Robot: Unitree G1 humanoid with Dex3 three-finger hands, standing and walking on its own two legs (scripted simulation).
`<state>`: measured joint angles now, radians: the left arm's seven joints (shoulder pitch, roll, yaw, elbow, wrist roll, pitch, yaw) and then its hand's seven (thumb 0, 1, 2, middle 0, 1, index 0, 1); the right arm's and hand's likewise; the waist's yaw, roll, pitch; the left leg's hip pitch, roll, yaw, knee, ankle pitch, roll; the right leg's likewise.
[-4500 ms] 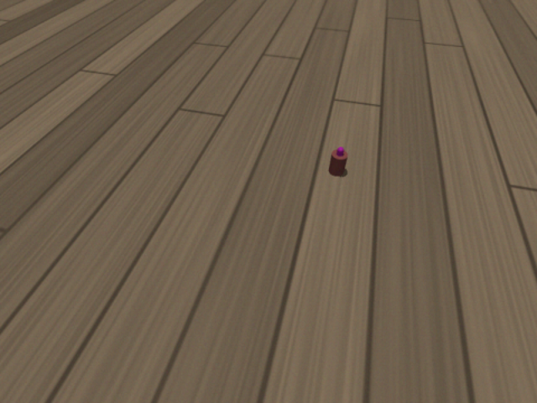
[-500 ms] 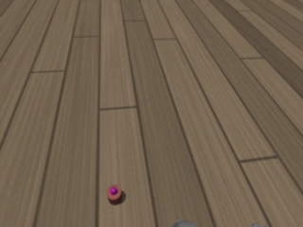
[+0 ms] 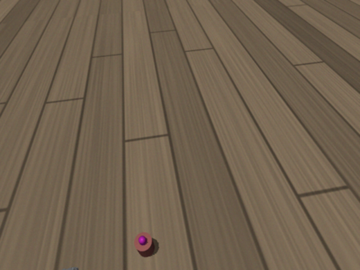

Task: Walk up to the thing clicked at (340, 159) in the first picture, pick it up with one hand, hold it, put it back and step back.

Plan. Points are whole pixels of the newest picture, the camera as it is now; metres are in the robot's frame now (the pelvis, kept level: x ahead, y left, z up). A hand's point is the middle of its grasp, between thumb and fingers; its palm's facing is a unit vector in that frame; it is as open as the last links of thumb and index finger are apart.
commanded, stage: walk up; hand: left
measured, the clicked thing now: (144, 243) +0.36 +0.20 -0.69
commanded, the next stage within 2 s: stand in 1.10 s
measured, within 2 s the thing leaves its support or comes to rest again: neither
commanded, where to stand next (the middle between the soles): +0.03 +0.00 m, yaw +1 degrees
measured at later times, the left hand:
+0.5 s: hand out of the picture +0.10 +0.26 -0.15, palm faces -0.02 -0.94 -0.35, open 7.4 cm
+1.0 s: hand out of the picture +0.10 +0.26 -0.15, palm faces -0.01 -0.94 -0.33, open 7.4 cm
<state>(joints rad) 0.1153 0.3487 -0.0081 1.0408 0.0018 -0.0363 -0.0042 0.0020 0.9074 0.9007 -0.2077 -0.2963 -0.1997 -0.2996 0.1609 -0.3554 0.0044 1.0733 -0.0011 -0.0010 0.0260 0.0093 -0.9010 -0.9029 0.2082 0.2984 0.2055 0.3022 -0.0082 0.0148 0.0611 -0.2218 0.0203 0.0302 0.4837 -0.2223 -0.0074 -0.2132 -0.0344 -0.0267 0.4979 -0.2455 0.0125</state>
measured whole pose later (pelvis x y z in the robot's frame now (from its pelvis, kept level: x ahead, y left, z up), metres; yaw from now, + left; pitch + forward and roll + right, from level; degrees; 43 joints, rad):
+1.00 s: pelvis +0.02 +0.01 +0.01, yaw +1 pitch -2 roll +0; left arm 0.08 0.34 0.01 1.16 0.01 -0.02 0.00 0.00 0.91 0.90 -0.21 -0.30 -0.20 -0.30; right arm 0.07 -0.35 -0.01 1.16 -0.01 0.00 0.01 0.01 -0.90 -0.90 0.21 0.30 0.20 0.30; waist 0.00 0.00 0.04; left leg -0.11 0.01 0.02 0.32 -0.17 0.00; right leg -0.08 -0.04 -0.04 0.30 -0.18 0.03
